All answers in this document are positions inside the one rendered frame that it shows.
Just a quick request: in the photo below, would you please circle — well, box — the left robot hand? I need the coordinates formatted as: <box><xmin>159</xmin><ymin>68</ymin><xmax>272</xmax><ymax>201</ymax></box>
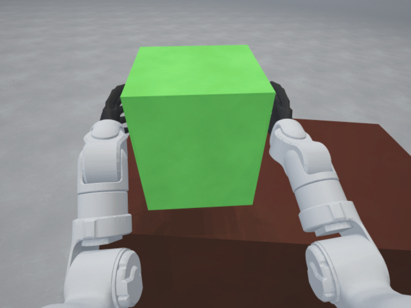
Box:
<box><xmin>100</xmin><ymin>84</ymin><xmax>129</xmax><ymax>133</ymax></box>

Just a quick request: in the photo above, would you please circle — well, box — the right robot upper arm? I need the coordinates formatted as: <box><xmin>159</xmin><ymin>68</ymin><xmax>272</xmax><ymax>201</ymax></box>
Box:
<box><xmin>306</xmin><ymin>234</ymin><xmax>411</xmax><ymax>308</ymax></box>

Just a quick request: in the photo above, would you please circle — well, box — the right robot hand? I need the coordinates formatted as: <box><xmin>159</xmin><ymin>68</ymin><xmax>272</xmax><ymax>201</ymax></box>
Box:
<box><xmin>268</xmin><ymin>81</ymin><xmax>292</xmax><ymax>135</ymax></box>

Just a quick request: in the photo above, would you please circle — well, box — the robot left forearm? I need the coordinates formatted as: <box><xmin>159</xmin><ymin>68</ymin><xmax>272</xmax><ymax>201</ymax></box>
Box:
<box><xmin>64</xmin><ymin>119</ymin><xmax>132</xmax><ymax>299</ymax></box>

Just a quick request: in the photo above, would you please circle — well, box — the pedestal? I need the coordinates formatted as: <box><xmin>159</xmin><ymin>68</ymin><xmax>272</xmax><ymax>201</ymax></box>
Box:
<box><xmin>99</xmin><ymin>119</ymin><xmax>411</xmax><ymax>308</ymax></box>

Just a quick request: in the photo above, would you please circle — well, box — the robot right forearm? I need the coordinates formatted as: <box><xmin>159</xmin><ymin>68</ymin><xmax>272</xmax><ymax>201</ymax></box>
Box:
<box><xmin>269</xmin><ymin>119</ymin><xmax>390</xmax><ymax>284</ymax></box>

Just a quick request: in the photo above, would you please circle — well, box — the left robot upper arm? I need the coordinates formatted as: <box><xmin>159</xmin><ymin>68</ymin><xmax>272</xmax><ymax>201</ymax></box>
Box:
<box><xmin>41</xmin><ymin>248</ymin><xmax>143</xmax><ymax>308</ymax></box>

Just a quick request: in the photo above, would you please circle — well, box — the carton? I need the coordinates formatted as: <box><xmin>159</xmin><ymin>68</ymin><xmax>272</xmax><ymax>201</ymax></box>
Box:
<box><xmin>120</xmin><ymin>45</ymin><xmax>275</xmax><ymax>210</ymax></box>

